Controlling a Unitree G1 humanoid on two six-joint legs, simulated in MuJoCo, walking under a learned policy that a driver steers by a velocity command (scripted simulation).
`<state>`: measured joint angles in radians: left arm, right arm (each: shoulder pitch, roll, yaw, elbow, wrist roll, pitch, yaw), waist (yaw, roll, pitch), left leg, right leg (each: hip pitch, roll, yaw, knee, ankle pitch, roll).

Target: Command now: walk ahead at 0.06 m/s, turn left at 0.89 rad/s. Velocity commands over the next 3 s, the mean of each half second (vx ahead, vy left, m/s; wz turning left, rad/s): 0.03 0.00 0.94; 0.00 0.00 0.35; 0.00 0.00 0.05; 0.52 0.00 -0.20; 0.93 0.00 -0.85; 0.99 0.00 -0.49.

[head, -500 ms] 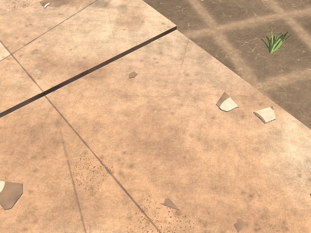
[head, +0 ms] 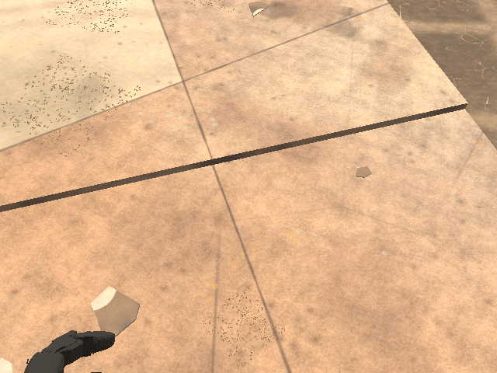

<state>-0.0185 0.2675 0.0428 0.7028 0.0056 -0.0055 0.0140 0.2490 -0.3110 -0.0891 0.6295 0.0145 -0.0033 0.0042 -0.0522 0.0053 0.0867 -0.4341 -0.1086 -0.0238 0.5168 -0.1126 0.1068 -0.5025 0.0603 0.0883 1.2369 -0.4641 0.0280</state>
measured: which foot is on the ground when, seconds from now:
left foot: down 0.00-0.30, up 0.32-0.70, down 0.72-1.00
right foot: up 0.00-0.28, down 0.30-0.72, up 0.74-1.00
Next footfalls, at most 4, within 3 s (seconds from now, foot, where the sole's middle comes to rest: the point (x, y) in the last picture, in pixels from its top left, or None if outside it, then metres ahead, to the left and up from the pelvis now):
0.30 right None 0.19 -0.15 -0.76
0.72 left None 0.03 0.07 -0.76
1.04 right None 0.17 -0.12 -0.76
1.84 left None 0.07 0.16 -0.76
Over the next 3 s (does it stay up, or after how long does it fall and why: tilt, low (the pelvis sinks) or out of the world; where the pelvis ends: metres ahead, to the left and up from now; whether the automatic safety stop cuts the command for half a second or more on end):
stays up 0.95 0.24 0.02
